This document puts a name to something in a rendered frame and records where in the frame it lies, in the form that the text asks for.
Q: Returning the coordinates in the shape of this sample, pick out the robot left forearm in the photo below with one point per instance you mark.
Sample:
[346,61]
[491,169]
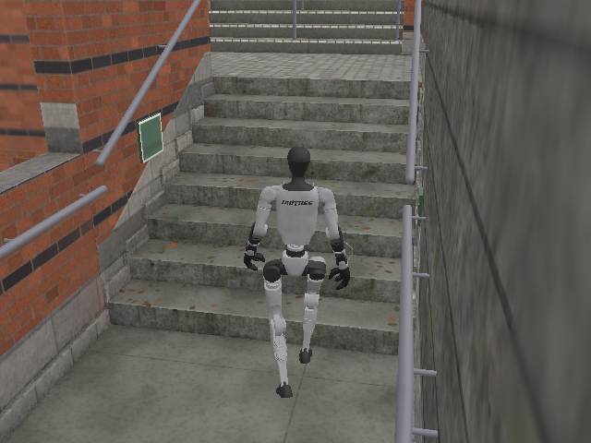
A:
[253,242]

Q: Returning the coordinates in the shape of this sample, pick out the left robot thigh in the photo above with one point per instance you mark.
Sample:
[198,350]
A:
[272,275]

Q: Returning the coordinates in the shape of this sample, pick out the robot left hand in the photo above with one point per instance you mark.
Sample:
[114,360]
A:
[257,257]

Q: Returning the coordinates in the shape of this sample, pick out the robot left upper arm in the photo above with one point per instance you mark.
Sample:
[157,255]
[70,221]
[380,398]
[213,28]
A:
[268,194]

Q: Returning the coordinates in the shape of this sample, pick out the left robot shin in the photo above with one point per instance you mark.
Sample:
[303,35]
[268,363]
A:
[279,349]

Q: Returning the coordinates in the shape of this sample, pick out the robot right forearm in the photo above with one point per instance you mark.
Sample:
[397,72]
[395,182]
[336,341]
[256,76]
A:
[339,251]

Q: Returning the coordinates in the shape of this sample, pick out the robot right upper arm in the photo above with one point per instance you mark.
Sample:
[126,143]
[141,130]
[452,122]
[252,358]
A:
[330,212]

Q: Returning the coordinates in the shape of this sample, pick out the robot right hand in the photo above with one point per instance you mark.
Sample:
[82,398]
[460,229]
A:
[344,275]

